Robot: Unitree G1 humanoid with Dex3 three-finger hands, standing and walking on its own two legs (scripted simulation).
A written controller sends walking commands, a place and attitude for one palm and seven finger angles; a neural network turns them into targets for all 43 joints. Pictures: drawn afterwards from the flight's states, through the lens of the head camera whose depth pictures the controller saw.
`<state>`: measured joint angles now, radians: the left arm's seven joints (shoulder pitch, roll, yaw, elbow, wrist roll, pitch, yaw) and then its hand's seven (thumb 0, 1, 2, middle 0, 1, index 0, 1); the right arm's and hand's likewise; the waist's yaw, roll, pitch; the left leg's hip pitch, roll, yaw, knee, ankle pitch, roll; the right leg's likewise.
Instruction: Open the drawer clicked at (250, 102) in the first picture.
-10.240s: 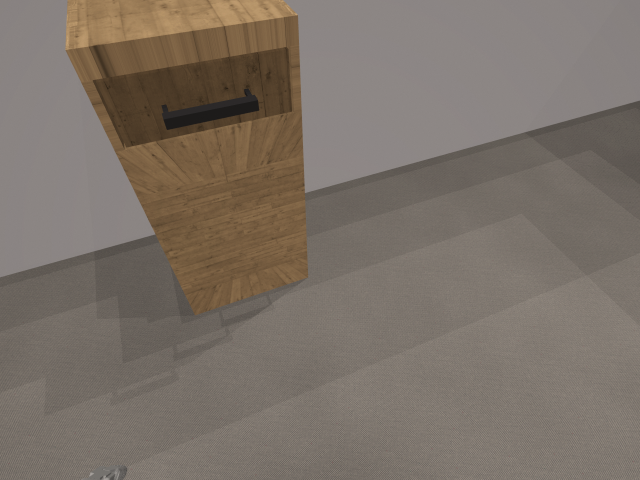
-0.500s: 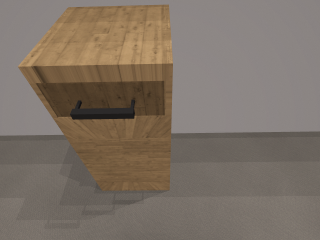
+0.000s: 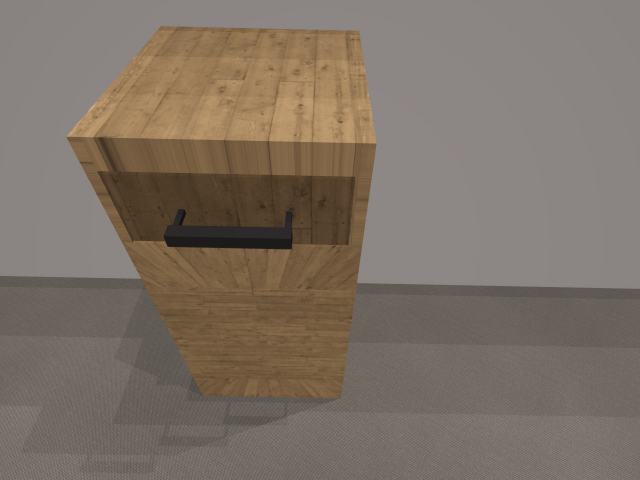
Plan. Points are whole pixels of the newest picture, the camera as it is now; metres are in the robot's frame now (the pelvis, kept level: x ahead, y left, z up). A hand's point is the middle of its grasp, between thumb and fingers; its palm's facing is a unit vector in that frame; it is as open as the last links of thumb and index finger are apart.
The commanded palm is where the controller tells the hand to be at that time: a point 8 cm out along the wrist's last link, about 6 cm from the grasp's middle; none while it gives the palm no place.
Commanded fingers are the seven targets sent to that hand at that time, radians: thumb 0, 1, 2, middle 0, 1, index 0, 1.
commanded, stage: come to a stop and stand still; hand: left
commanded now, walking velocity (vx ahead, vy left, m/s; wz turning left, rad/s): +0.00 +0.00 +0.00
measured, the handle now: (232, 226) +0.48 +0.17 +0.03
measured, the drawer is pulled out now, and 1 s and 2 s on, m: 0.00 0.00 0.00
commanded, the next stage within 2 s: look again from close up in 0.58 s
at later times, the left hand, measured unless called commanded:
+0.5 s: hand out of the picture -0.03 +0.22 -0.18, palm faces -0.01 -0.98 -0.17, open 7.4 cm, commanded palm none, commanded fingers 0.00 0.90 0.90 -0.20 -0.30 -0.20 -0.30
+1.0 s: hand out of the picture -0.05 +0.20 -0.17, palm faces -0.01 -0.99 -0.14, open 7.4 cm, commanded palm none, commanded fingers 0.00 0.90 0.90 -0.20 -0.30 -0.20 -0.30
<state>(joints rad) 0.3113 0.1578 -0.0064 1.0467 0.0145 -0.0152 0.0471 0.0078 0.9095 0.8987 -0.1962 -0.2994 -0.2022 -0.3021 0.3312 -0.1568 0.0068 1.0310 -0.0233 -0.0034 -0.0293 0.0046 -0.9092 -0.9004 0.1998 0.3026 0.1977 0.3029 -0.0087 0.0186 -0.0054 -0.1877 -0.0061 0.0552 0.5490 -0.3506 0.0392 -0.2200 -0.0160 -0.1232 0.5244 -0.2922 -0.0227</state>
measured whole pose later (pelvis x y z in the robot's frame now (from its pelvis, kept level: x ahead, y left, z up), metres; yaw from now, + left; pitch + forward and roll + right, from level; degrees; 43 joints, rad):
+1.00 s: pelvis -0.03 +0.06 +0.01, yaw -3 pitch -3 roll +0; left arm 0.36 0.08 -0.01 1.12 0.02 0.00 0.05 0.00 0.91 0.90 -0.19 -0.30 -0.20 -0.30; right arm 0.35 -0.11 0.00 1.15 -0.01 -0.01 -0.04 0.00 -0.90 -0.90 0.20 0.30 0.20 0.30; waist 0.00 0.00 0.02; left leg -0.12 -0.08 0.14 0.40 -0.26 0.12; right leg -0.21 -0.08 -0.03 0.45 -0.19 0.06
